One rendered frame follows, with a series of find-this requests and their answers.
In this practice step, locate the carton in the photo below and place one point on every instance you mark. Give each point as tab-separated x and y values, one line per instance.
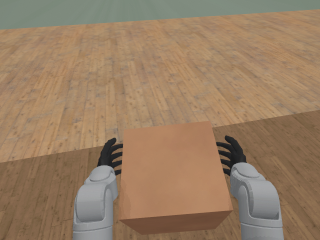
172	179

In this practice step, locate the robot left forearm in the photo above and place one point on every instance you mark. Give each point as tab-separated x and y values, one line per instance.
93	205

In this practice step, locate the robot right forearm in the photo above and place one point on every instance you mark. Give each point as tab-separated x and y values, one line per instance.
258	204

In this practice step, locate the robot right hand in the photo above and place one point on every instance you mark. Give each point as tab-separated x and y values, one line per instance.
235	155

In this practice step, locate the robot left hand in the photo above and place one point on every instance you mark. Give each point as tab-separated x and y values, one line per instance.
106	156

